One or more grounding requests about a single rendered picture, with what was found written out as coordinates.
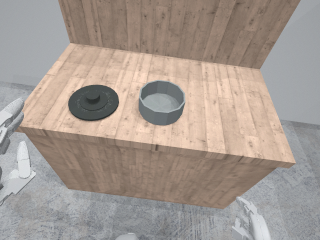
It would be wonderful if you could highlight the lid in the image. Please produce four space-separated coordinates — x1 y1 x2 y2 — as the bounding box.
68 84 119 121

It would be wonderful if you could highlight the robot left hand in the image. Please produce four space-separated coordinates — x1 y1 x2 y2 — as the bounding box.
0 97 36 206

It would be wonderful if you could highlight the robot right hand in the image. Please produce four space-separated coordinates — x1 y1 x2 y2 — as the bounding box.
232 196 272 240

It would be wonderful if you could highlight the knob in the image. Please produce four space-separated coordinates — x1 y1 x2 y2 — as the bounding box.
86 90 100 103

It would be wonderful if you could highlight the table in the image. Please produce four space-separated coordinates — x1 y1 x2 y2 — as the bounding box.
14 0 301 209

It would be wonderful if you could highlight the pot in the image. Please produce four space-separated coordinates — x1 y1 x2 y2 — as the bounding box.
138 80 186 126

